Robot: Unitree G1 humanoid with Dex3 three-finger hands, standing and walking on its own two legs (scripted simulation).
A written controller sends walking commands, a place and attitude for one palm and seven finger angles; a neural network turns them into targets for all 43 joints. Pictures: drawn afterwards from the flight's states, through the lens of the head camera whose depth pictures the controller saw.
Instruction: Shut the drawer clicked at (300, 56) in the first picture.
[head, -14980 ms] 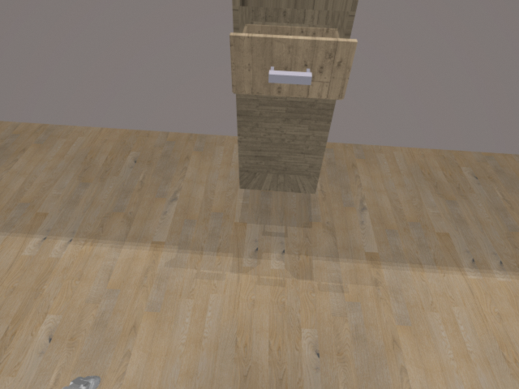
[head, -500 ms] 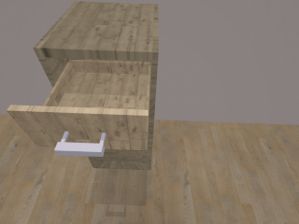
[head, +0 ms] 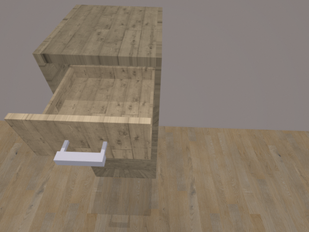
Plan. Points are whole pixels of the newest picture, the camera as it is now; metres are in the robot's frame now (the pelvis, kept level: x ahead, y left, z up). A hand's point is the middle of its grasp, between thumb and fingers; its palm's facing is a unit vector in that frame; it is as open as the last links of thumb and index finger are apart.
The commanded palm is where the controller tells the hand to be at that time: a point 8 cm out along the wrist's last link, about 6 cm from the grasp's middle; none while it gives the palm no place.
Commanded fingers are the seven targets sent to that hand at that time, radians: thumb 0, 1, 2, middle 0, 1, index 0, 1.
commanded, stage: look again from close up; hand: left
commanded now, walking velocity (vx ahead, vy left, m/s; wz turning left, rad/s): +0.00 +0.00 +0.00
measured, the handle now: (83, 151) +0.31 +0.22 +0.03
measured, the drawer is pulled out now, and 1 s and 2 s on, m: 0.24 0.24 0.24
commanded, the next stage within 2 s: raise the hand and make a fist in 0.26 s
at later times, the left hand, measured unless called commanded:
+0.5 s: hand out of the picture +0.11 +0.19 -0.08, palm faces +0.24 -0.94 -0.23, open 7.1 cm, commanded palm +0.08 +0.21 -0.05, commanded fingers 0.00 0.90 0.90 -0.36 -0.47 -0.36 -0.47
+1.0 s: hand (90, 225) +0.14 +0.16 +0.01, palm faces +0.01 -1.00 -0.06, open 4.8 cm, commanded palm +0.10 +0.22 +0.01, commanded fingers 0.00 0.90 0.90 -0.86 -1.01 -0.86 -1.01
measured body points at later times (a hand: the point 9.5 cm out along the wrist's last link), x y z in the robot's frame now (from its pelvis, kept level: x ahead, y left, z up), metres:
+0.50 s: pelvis -0.01 -0.01 -0.01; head +0.00 -0.03 +0.44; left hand +0.09 +0.23 -0.06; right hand +0.06 -0.25 -0.15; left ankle +0.00 +0.09 -0.74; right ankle -0.04 -0.11 -0.74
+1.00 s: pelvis -0.05 -0.04 -0.06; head -0.02 -0.04 +0.39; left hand +0.13 +0.21 +0.01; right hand +0.17 -0.23 -0.13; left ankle +0.00 +0.09 -0.74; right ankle -0.04 -0.11 -0.74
